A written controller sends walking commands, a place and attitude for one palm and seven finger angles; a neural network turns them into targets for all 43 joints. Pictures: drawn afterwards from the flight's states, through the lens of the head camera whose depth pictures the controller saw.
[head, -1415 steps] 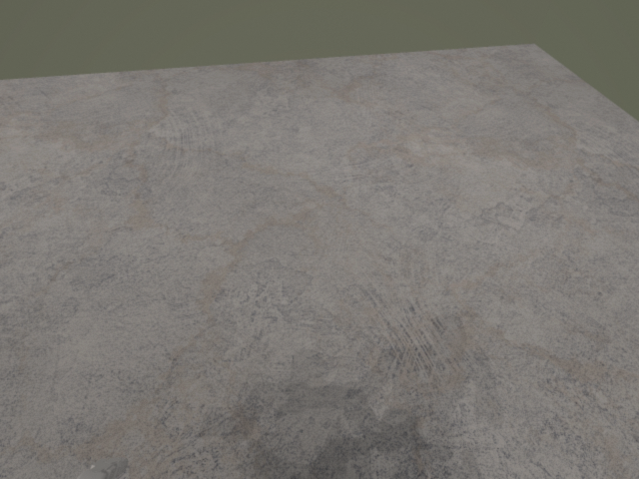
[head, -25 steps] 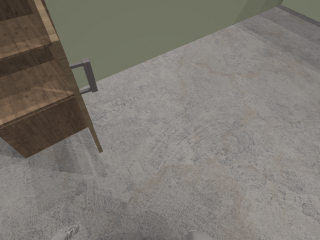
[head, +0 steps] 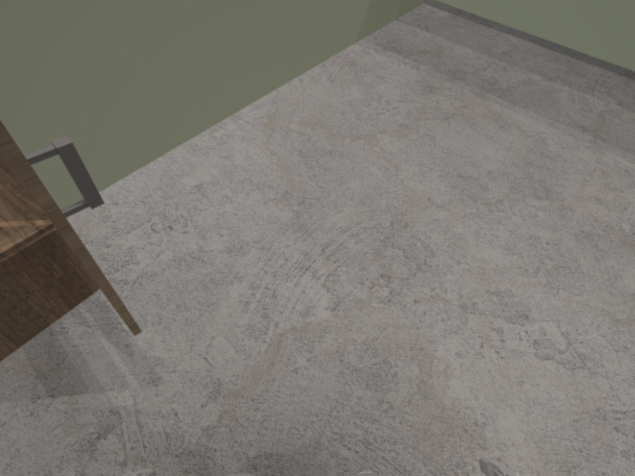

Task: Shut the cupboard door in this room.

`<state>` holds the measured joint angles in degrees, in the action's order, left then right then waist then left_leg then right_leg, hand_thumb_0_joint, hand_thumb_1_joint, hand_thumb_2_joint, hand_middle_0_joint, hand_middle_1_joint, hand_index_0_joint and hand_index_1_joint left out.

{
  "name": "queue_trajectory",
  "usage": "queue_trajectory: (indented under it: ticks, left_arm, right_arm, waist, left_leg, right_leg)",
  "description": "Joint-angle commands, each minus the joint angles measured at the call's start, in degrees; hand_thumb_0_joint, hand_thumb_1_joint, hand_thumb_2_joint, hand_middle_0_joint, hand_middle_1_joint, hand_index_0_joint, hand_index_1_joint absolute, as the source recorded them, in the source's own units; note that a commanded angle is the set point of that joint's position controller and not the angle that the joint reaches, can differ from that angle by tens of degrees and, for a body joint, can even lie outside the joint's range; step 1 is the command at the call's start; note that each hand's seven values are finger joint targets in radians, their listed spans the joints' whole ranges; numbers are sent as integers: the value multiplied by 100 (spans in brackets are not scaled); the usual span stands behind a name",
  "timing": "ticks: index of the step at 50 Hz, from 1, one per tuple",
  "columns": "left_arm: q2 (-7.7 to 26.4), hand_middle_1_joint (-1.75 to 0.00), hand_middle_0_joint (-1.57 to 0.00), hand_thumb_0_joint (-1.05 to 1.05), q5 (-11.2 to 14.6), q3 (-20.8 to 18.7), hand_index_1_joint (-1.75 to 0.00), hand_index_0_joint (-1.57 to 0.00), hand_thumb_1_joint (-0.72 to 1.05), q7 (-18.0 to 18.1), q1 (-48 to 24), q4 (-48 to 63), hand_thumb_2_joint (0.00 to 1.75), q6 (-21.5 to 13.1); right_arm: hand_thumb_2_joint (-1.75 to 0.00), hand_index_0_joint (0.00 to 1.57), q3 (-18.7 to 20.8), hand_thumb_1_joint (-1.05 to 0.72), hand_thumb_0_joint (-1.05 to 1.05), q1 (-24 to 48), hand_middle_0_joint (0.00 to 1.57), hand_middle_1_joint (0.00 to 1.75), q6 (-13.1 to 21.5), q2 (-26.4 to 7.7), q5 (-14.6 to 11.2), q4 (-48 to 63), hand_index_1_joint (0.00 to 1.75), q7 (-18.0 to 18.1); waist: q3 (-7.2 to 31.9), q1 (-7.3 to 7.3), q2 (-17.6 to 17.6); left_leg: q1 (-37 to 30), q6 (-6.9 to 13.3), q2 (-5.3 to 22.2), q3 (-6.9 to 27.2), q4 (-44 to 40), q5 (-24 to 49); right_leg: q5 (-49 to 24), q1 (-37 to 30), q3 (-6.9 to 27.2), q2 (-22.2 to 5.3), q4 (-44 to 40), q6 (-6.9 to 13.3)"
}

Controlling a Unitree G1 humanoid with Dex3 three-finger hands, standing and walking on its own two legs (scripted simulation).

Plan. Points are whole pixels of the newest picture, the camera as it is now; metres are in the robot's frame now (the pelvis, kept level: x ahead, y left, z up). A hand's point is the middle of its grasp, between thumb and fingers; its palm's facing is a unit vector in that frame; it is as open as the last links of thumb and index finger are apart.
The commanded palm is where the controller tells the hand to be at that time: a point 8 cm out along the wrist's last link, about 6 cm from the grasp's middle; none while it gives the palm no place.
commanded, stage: walk around to get in front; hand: left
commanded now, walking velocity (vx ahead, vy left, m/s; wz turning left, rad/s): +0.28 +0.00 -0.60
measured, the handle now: (66, 180) +0.48 +0.42 +0.03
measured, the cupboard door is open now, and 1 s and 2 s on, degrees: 82 82 82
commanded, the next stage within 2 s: none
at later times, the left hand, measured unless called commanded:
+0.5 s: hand (272, 386) +0.26 +0.08 -0.15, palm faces -0.37 -0.91 -0.19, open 7.4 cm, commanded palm none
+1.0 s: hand (276, 375) +0.29 +0.08 -0.18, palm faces -0.34 -0.93 -0.16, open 7.4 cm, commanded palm none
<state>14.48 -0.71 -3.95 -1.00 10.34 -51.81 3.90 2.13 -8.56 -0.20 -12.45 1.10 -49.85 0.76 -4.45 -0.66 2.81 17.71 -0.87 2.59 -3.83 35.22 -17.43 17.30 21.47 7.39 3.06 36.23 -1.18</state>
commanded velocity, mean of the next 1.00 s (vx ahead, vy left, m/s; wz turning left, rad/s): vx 0.35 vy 0.00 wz -0.35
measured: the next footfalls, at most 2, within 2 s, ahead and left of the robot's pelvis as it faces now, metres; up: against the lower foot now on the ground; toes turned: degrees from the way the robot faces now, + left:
right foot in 0.50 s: +0.15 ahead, -0.21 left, +0.00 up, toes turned -28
left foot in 1.00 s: +0.40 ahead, -0.06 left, +0.00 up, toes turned -17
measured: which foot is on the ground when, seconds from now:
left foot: down 0.00-0.50, up 0.52-0.98, down 1.00-1.00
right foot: up 0.00-0.48, down 0.50-1.00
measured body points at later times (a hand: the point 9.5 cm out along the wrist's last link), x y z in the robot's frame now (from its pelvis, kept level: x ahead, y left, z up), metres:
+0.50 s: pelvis +0.07 -0.05 +0.00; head +0.10 -0.07 +0.45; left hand +0.28 +0.13 -0.13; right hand -0.09 -0.25 -0.14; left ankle +0.02 +0.11 -0.72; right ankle +0.11 -0.19 -0.72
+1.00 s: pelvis +0.25 -0.10 +0.00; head +0.27 -0.08 +0.45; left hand +0.31 +0.13 -0.16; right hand +0.25 -0.37 -0.12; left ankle +0.36 -0.05 -0.73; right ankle +0.11 -0.19 -0.73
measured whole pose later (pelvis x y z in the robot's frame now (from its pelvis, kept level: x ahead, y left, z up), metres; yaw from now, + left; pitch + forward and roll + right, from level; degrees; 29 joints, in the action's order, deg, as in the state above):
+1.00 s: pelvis +0.25 -0.10 +0.00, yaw -25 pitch +0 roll -3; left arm 11.3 -0.9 -2.9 -0.3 20.7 -63.0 -2.9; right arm 2.7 -7.6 2.7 -10.8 1.9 -54.9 -2.1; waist -1.9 -2.4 0.5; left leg 22.6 -0.8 5.6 -6.2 33.0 -10.6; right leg 21.1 3.7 -2.9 1.0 25.3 -0.5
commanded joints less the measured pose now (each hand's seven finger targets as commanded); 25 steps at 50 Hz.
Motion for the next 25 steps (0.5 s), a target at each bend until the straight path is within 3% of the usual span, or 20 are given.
queue_trajectory:
  ticks: [1, 2, 3, 5, 7, 13, 17, 21, 22, 23, 24, 25]
  left_arm:
    - [700, -30, -20, 0, -130, -254, -30, -20, 90, -75, -556, 709, 90, -112]
    - [664, -30, -20, 0, -121, -285, -30, -20, 90, -152, -391, 624, 90, -151]
    - [577, -30, -20, 0, -129, -278, -30, -20, 90, -197, -252, 506, 90, -161]
    - [401, -30, -20, 0, -108, -235, -30, -20, 90, -249, -78, 386, 90, -181]
    - [280, -30, -20, 0, -109, -205, -30, -20, 90, -250, -161, 394, 90, -208]
    - [99, -30, -20, 0, -100, -148, -30, -20, 90, -266, -660, 480, 90, -219]
    - [-26, -30, -20, 0, -95, -75, -30, -20, 90, -273, -1099, 546, 90, -271]
    - [-44, -30, -20, 0, -82, -53, -30, -20, 90, -233, -960, 468, 90, -372]
    - [-2, -30, -20, 0, -76, -80, -30, -20, 90, -213, -706, 380, 90, -406]
    - [101, -30, -20, 0, -77, -120, -30, -20, 90, -188, -134, 185, 90, -455]
    - [419, -30, -20, 0, -87, -191, -30, -20, 90, -142, 850, -157, 90, -531]
    - [1161, -30, -20, 0, -108, -338, -30, -20, 90, -52, 1669, -411, 90, -629]
  right_arm:
    - [-90, 20, 362, -90, 0, -704, 20, 30, 110, -1439, 56, 252, 30, 97]
    - [-90, 20, 297, -90, 0, -473, 20, 30, 149, -1251, 62, 307, 30, 94]
    - [-90, 20, 270, -90, 0, -365, 20, 30, 182, -1096, 60, 290, 30, 88]
    - [-90, 20, 252, -90, 0, -543, 20, 30, 254, -941, 35, 215, 30, 90]
    - [-90, 20, 273, -90, 0, -1013, 20, 30, 314, -849, 25, 42, 30, 80]
    - [-90, 20, 357, -90, 0, -1649, 20, 30, 375, -796, 34, -306, 30, 59]
    - [-90, 20, 373, -90, 0, -1824, 20, 30, 352, -773, 74, -510, 30, 11]
    - [-90, 20, 402, -90, 0, -1649, 20, 30, 327, -892, 101, -561, 30, -40]
    - [-90, 20, 407, -90, 0, -1550, 20, 30, 321, -928, 93, -563, 30, -39]
    - [-90, 20, 406, -90, 0, -1447, 20, 30, 317, -960, 71, -546, 30, -40]
    - [-90, 20, 392, -90, 0, -1365, 20, 30, 322, -913, 26, -519, 30, -77]
    - [-90, 20, 286, -90, 0, -1324, 20, 30, 321, -487, -55, -341, 30, -152]
  waist:
    - [119, 357, -1716]
    - [-79, 163, -1346]
    - [-154, 67, -1127]
    - [-14, 75, -1146]
    - [87, 198, -1056]
    - [-54, 400, -1088]
    - [-182, 509, -1227]
    - [-87, 387, -1383]
    - [24, 213, -1296]
    - [355, -97, -1023]
    - [888, -573, -460]
    - [1306, -916, 1134]
  left_leg:
    - [-564, 683, 2474, 2794, -3012, -2985]
    - [-434, 654, 2162, 2163, -2897, -2630]
    - [-443, 538, 1866, 1514, -2774, -2123]
    - [-781, 465, 1604, 767, -2591, -1369]
    - [-1207, 499, 1598, 550, -2527, -880]
    - [-1835, 725, 1996, 105, -2515, -104]
    - [-1706, 692, 2042, -372, -2359, 290]
    - [-1434, 538, 2083, -746, -1902, 916]
    - [-1357, 456, 2075, -857, -1610, 1274]
    - [-1262, 309, 1909, -1151, -781, 1945]
    - [-774, 108, 1588, -1487, 604, 2398]
    - [1010, -114, 1049, -1486, 2234, -55]
  right_leg:
    - [1136, 1625, -233, -307, 2615, -43]
    - [813, 1602, -469, -387, 2960, -54]
    - [454, 1603, -599, -435, 3205, -78]
    - [23, 1706, -753, -525, 3324, -136]
    - [-200, 1882, -782, -601, 3265, -180]
    - [-243, 2164, -977, -985, 2299, -266]
    - [-71, 1712, -1225, -992, 1254, -194]
    - [155, 715, -1526, -718, 342, 46]
    - [90, 267, -1607, -621, 69, 140]
    - [-114, -560, -1791, -405, -408, 242]
    - [-360, -1938, -1773, -305, -857, 358]
    - [9, -3441, 72, -1674, -1332, 773]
